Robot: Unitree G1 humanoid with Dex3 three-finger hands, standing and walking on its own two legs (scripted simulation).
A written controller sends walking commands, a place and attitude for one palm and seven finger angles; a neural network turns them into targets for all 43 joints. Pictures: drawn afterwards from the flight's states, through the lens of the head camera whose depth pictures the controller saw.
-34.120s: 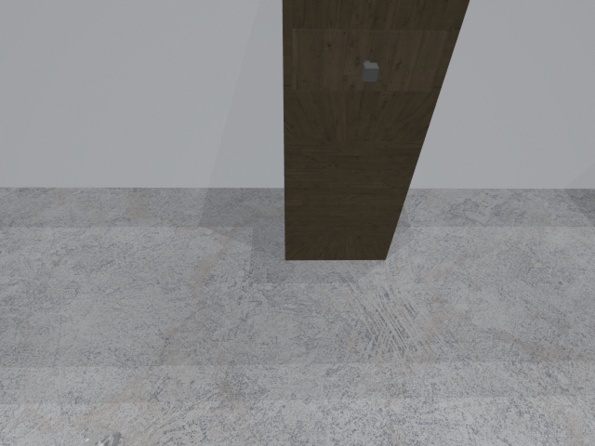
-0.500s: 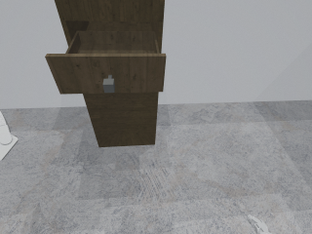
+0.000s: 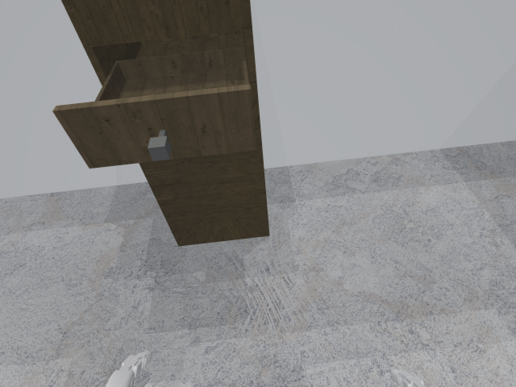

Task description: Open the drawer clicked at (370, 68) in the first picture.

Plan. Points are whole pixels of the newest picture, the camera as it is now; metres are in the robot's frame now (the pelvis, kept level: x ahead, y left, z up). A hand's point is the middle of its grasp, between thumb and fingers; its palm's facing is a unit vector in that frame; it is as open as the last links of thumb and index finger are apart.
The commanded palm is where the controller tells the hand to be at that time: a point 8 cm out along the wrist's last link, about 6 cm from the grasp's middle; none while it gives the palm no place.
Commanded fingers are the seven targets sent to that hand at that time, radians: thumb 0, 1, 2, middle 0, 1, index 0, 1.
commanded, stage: let the arm hang, fingers relaxed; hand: left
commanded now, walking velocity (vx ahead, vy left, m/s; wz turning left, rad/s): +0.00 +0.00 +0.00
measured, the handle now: (161, 143) +0.55 +0.21 +0.09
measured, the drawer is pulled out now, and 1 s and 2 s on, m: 0.30 0.30 0.30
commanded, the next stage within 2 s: look to check the result in 0.88 s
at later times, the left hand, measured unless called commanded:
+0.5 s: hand out of the picture +0.02 +0.19 -0.15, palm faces +0.02 -0.97 -0.25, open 7.4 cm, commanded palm none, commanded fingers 0.00 0.90 0.90 -0.20 -0.30 -0.20 -0.30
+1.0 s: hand out of the picture +0.02 +0.17 -0.16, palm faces +0.02 -0.98 -0.19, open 7.4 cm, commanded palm none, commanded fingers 0.00 0.90 0.90 -0.20 -0.30 -0.20 -0.30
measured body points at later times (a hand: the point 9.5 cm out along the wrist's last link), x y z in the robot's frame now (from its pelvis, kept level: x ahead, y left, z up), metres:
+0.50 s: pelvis +0.02 +0.01 +0.02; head +0.03 -0.02 +0.47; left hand +0.02 +0.24 -0.13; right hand +0.02 -0.20 -0.16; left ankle +0.05 +0.11 -0.73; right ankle +0.01 -0.08 -0.73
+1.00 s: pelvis +0.03 +0.01 +0.02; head +0.05 +0.00 +0.47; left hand +0.02 +0.22 -0.14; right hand +0.00 -0.20 -0.15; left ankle +0.05 +0.11 -0.73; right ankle +0.01 -0.08 -0.73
